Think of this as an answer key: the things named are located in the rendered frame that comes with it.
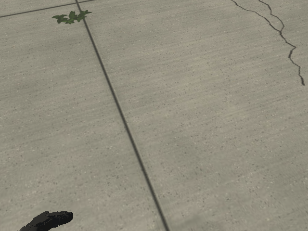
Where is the robot left hand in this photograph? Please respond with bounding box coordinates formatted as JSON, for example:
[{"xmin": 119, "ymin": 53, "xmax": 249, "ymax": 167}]
[{"xmin": 19, "ymin": 211, "xmax": 73, "ymax": 231}]

